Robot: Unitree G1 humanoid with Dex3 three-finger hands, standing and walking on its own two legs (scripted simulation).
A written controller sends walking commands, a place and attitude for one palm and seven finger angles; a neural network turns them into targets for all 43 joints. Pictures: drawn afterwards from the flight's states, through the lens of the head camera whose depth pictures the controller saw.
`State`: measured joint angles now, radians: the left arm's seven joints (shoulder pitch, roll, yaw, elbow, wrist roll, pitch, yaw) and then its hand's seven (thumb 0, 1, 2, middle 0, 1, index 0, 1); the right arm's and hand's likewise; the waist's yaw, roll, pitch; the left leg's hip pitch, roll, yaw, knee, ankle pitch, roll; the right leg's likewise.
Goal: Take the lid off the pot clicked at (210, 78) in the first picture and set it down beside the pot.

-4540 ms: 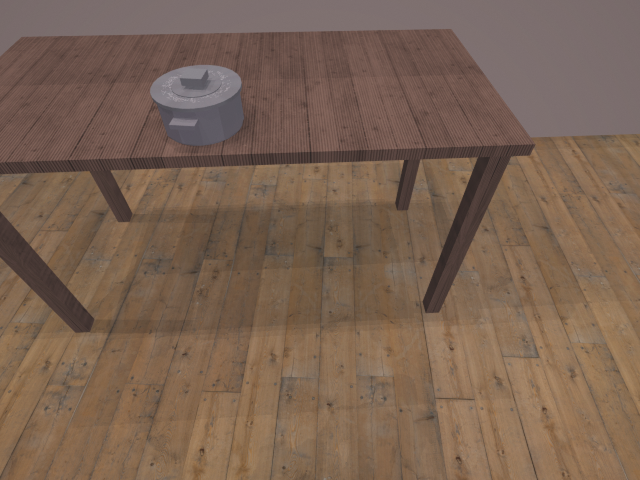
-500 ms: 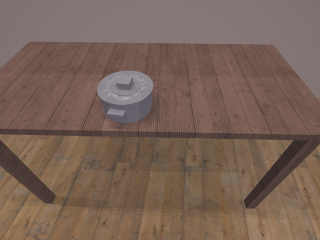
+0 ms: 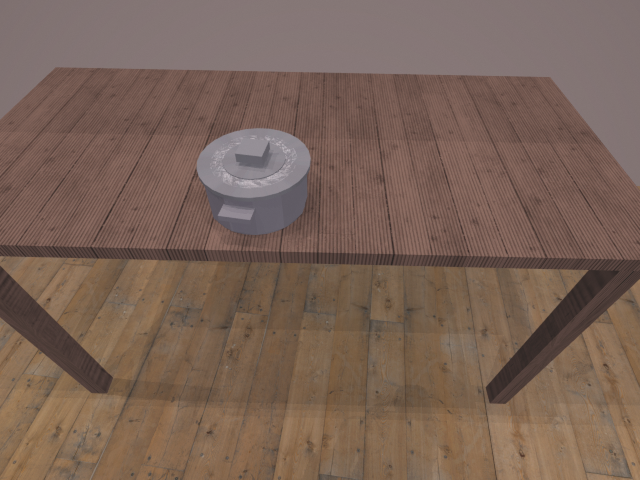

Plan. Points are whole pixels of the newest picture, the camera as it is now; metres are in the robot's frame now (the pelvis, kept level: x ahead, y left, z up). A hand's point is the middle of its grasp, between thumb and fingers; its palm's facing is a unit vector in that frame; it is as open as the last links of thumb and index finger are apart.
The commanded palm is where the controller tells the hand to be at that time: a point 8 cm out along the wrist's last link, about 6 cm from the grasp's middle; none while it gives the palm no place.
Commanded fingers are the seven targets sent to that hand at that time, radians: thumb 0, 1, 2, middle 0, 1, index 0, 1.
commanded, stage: look again from close up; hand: left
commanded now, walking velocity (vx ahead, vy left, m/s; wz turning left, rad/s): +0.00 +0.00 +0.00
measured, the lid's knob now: (252, 151) +0.58 +0.15 +0.09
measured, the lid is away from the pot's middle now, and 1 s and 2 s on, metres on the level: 0.00 0.00 0.00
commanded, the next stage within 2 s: shuffle to correct the standing spot in 0.04 s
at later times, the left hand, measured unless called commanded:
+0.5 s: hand out of the picture +0.02 +0.17 -0.18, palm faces +0.03 -0.99 -0.16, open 7.4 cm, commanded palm none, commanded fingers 0.00 0.90 0.90 -0.20 -0.30 -0.20 -0.30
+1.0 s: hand out of the picture +0.15 +0.20 -0.19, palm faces +0.05 -0.98 -0.18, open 7.4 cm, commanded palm none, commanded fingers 0.00 0.90 0.90 -0.20 -0.30 -0.20 -0.30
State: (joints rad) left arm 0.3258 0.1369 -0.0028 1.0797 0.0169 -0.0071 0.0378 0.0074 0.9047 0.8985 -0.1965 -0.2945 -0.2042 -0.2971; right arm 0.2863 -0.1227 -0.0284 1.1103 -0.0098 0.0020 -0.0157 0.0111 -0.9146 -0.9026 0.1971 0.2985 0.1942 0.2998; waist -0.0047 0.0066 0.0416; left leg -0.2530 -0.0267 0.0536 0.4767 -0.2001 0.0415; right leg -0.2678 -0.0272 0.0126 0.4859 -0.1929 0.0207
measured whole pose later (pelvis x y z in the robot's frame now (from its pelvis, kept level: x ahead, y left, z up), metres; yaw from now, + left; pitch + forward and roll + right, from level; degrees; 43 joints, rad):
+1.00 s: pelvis +0.14 +0.03 +0.00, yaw -1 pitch -1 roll +0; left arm 0.27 0.16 0.05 1.08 0.01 0.02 0.04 0.01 0.91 0.90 -0.20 -0.29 -0.20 -0.30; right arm 0.19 -0.14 -0.02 1.01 -0.02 -0.04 -0.04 0.01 -0.92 -0.90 0.19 0.30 0.19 0.30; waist 0.01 -0.05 0.09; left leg -0.21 -0.02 0.09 0.51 -0.29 0.06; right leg -0.30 -0.03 0.01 0.87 -0.52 0.01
